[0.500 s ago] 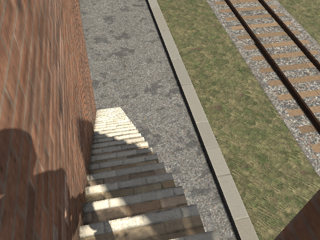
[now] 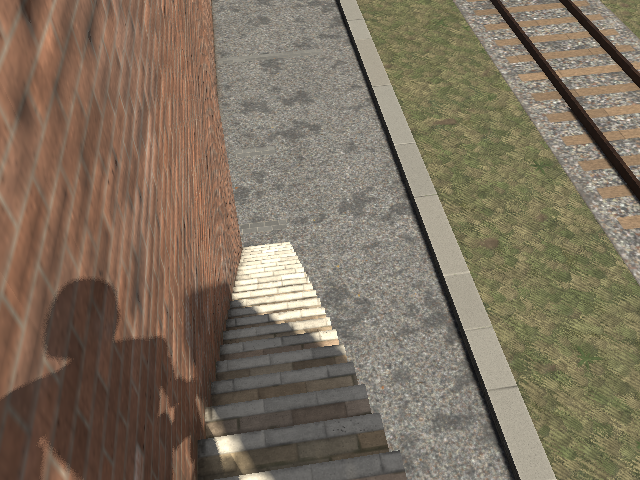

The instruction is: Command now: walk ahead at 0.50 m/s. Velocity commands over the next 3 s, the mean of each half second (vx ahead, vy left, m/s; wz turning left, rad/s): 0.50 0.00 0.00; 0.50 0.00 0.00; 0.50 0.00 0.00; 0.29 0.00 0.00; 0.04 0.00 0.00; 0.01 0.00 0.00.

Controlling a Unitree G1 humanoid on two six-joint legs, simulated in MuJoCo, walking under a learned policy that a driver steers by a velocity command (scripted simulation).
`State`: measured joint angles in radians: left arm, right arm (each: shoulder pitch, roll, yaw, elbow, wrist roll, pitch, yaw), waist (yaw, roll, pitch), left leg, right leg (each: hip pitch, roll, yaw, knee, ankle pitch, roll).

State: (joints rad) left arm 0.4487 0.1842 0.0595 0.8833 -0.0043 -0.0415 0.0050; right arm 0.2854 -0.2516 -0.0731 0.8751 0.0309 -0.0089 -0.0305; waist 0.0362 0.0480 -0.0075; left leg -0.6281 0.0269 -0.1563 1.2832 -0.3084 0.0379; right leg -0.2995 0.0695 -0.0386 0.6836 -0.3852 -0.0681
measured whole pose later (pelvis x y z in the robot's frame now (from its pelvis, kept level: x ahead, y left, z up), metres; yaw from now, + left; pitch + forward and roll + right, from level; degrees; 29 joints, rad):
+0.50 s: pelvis +0.25 +0.09 -0.22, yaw +2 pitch +0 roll -1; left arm 0.37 0.19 0.04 0.91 -0.05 -0.04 0.05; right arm 0.53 -0.23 -0.06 1.07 0.03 -0.02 0.02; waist -0.01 -0.03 -0.03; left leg -0.34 -0.03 0.05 0.84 -0.52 0.06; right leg -0.75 0.06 0.18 1.87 -0.46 -0.05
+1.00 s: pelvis +0.48 +0.09 -0.45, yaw +2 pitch -1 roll -4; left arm 0.60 0.12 0.01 1.06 0.02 -0.08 0.04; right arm 0.13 -0.18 -0.03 0.81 0.03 -0.03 0.00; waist 0.04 0.01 0.02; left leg -0.85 0.08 -0.18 1.09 0.31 0.03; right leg -0.32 0.13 -0.06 0.94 -0.60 -0.07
